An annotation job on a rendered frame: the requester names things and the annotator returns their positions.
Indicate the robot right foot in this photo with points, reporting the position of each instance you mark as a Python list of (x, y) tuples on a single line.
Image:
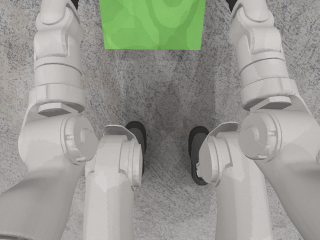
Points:
[(195, 140)]

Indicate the right robot upper arm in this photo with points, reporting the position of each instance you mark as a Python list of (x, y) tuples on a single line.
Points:
[(284, 145)]

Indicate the robot left thigh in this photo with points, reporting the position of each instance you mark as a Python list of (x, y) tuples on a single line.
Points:
[(109, 196)]

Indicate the robot right forearm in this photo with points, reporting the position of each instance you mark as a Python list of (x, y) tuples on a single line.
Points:
[(261, 61)]

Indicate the left robot upper arm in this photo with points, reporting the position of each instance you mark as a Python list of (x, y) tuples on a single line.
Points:
[(55, 150)]

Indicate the carton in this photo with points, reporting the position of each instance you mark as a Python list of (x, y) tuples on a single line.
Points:
[(152, 24)]

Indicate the right robot hand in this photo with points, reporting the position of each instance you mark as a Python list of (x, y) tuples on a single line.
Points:
[(231, 4)]

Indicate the robot left forearm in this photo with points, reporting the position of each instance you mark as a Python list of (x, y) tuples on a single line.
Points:
[(57, 63)]

